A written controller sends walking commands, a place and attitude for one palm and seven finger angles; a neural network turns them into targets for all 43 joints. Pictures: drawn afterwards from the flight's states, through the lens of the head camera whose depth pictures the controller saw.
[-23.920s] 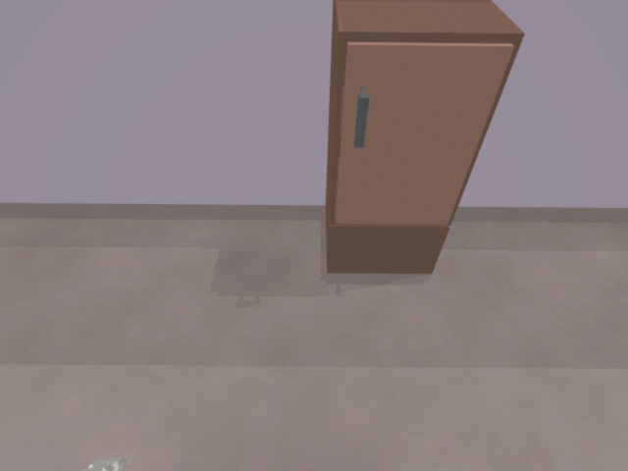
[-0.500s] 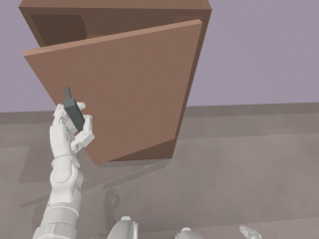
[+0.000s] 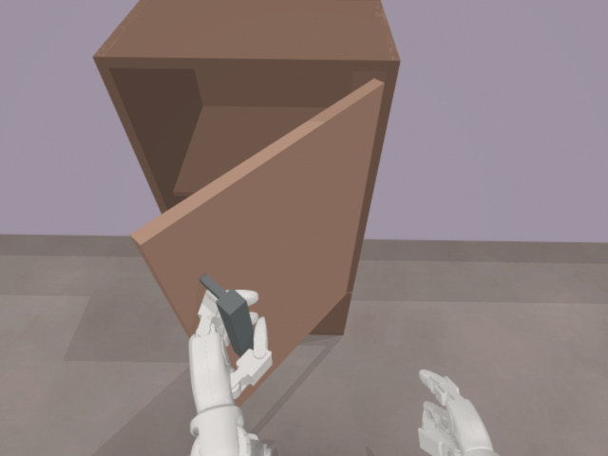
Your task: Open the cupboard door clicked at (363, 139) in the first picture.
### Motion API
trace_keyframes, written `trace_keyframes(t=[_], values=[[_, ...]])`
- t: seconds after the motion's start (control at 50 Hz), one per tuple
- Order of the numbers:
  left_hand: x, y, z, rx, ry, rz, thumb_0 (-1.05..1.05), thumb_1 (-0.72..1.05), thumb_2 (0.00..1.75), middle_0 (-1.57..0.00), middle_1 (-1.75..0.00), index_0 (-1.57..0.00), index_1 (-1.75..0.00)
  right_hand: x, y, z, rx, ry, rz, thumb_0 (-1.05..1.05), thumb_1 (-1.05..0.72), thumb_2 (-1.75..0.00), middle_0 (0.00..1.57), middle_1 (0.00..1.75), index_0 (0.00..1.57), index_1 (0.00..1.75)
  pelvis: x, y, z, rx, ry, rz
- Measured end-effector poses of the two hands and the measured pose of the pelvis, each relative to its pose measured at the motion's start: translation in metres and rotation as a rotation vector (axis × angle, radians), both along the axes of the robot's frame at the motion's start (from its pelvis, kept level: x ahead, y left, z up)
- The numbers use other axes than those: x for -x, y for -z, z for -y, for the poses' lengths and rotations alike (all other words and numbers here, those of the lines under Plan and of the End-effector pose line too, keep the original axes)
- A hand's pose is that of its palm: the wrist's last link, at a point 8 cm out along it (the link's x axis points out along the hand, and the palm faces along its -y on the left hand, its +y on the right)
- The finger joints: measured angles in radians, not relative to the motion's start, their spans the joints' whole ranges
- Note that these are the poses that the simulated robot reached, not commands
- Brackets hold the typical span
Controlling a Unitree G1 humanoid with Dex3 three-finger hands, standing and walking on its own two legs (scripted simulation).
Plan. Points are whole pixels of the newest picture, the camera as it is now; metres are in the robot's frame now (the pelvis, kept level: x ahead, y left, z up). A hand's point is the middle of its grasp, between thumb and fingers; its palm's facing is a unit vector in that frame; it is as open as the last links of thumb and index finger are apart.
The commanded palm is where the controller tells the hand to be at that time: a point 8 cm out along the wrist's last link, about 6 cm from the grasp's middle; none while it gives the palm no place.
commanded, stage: open thumb and fingers to let go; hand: left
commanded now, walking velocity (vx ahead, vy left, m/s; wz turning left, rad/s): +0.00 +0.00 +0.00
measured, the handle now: (228, 318) +0.29 +0.11 +0.04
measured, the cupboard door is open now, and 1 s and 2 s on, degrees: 49 49 50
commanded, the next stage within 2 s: slide the hand sideways off the handle in 0.82 s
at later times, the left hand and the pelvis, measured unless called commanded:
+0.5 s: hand (259, 340) +0.26 +0.07 +0.04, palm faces +0.38 -0.92 -0.02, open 11.8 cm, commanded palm +0.21 +0.12 +0.04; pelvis +0.00 -0.02 -0.01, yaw +1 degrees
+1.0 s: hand (259, 354) +0.24 +0.07 +0.04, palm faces +0.18 -0.98 -0.03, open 15.1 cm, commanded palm +0.21 +0.11 +0.04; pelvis +0.00 +0.00 -0.01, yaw +1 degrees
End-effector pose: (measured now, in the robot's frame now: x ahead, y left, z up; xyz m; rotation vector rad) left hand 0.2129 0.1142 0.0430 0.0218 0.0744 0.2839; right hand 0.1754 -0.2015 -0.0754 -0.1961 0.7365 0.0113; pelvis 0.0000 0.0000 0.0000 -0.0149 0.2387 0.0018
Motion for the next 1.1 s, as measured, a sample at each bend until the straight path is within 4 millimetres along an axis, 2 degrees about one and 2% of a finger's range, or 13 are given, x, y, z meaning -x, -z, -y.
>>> trace_keyframes(t=[0.14,0.22,0.32,0.44,0.52,0.6,0.8,0.96,1.1], values=[[-0.007,0.004,0.001,-0.001,-0.082,0.002,0.0,0.61,0.76,-0.35,-1.33,-0.39,-1.34,0.002,0.012,0.015,0.015,-0.002,-0.017,0.01,-0.91,-0.89,0.2,0.3,0.2,0.3,0.003,0.005,0.012,-0.011,-0.011,-0.005],[-0.008,0.003,0.001,0.007,-0.107,-0.005,0.01,0.52,0.74,-0.36,-1.32,-0.41,-1.32,0.007,0.014,0.023,0.015,0.005,-0.03,0.01,-0.91,-0.89,0.2,0.3,0.2,0.3,0.003,0.005,0.018,-0.02,-0.013,-0.006],[-0.007,0.003,0.002,0.009,-0.111,-0.006,0.01,0.3,0.64,-0.35,-1.29,-0.41,-1.29,0.016,0.017,0.034,0.023,0.021,-0.051,0.01,-0.91,-0.89,0.2,0.3,0.2,0.3,0.002,0.003,0.022,-0.027,-0.012,-0.012],[-0.008,0.004,0.002,0.007,-0.107,0.004,0.01,-0.06,0.49,-0.33,-1.25,-0.4,-1.25,0.022,0.022,0.042,0.037,0.039,-0.077,0.01,-0.91,-0.89,0.2,0.3,0.2,0.3,0.001,0.004,0.023,-0.029,-0.011,-0.021],[-0.008,0.004,0.001,0.007,-0.106,0.011,0.01,-0.26,0.4,-0.32,-1.21,-0.4,-1.21,0.022,0.024,0.042,0.043,0.042,-0.086,0.01,-0.91,-0.89,0.2,0.3,0.2,0.3,0.001,0.005,0.021,-0.028,-0.011,-0.026],[-0.009,0.004,0.0,0.011,-0.099,0.011,0.0,-0.39,0.35,-0.31,-1.12,-0.39,-1.12,0.019,0.023,0.038,0.04,0.04,-0.081,0.01,-0.91,-0.89,0.2,0.3,0.2,0.3,0.0,0.005,0.018,-0.026,-0.011,-0.028],[-0.007,0.003,-0.001,0.012,-0.051,-0.001,-0.01,-0.48,0.31,-0.28,-0.75,-0.34,-0.73,0.004,0.012,0.017,0.019,0.018,-0.023,0.01,-0.91,-0.89,0.2,0.3,0.2,0.3,-0.002,0.004,0.009,-0.015,-0.008,-0.022],[-0.003,0.003,-0.003,0.005,0.0,0.0,-0.01,-0.49,0.3,-0.36,-0.55,-0.37,-0.58,-0.002,0.006,0.005,0.011,0.0,0.012,0.01,-0.91,-0.89,0.2,0.3,0.2,0.3,0.001,0.006,0.002,-0.005,-0.007,-0.015],[0.01,0.003,-0.008,0.017,0.399,0.054,-0.01,-0.49,0.3,-0.25,-0.41,-0.22,-0.42,0.01,0.01,0.008,0.011,0.036,0.02,0.01,-0.91,-0.89,0.2,0.3,0.2,0.3,0.009,0.013,-0.007,0.005,-0.004,-0.014]])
